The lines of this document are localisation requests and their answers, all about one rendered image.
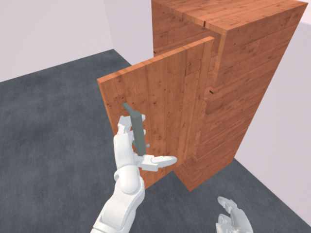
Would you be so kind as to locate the left robot forearm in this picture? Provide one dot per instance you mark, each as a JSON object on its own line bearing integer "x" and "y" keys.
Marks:
{"x": 119, "y": 211}

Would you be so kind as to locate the right robot hand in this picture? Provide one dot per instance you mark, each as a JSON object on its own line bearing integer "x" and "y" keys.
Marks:
{"x": 237, "y": 223}

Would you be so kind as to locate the handle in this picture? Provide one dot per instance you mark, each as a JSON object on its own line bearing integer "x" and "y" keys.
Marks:
{"x": 137, "y": 126}

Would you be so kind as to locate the cupboard door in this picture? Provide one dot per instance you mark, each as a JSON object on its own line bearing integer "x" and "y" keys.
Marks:
{"x": 169, "y": 90}

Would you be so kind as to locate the left robot hand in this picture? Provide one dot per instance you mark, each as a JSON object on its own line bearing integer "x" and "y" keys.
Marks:
{"x": 124, "y": 154}

